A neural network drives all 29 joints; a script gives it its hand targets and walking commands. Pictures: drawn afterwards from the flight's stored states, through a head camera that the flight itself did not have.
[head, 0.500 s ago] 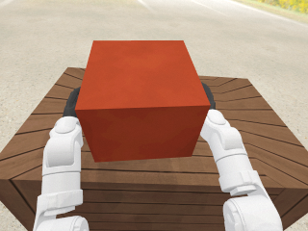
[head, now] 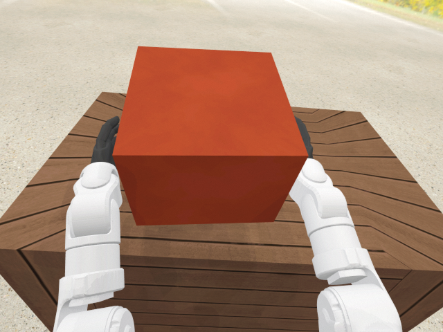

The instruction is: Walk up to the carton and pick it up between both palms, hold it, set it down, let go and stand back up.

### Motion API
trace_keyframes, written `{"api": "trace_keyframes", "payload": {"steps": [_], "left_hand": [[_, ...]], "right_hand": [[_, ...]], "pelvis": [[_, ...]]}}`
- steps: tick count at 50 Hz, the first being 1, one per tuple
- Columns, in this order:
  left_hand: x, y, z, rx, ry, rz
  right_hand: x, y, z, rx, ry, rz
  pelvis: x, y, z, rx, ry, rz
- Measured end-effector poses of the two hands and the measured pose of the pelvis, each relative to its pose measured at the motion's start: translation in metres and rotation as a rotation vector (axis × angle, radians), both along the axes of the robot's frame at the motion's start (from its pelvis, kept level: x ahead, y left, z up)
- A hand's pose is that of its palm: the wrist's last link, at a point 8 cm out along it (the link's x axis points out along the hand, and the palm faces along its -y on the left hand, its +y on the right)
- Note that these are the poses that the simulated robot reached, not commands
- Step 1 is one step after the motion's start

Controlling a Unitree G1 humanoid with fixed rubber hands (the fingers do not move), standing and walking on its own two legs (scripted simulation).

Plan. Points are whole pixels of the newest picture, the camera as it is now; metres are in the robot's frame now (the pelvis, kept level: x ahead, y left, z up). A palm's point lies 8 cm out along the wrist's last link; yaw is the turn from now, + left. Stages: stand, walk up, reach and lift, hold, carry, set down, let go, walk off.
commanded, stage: set down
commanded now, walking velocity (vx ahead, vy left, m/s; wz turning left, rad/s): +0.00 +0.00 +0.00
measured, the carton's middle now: (206, 135) +0.40 +0.01 +0.21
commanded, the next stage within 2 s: none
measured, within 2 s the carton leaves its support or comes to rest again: neither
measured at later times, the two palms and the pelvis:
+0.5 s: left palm (123, 181) +0.36 +0.16 +0.12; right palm (294, 171) +0.39 -0.17 +0.13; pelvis +0.01 -0.02 +0.00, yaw +1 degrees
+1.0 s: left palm (123, 180) +0.38 +0.17 +0.11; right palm (285, 164) +0.43 -0.16 +0.12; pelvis +0.03 -0.02 +0.00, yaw +1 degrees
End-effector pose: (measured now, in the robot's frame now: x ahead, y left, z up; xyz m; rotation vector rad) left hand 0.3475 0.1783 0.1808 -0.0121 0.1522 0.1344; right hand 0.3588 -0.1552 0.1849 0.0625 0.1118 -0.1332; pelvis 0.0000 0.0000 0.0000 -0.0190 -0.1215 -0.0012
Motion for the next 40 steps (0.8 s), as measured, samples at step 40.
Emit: {"api": "trace_keyframes", "payload": {"steps": [40], "left_hand": [[0.033, -0.01, -0.056, 0.04, 0.042, 0.084]], "right_hand": [[0.061, -0.008, -0.057, -0.077, -0.008, 0.103]], "pelvis": [[0.028, -0.022, 0.002, 0.005, 0.089, 0.025]]}}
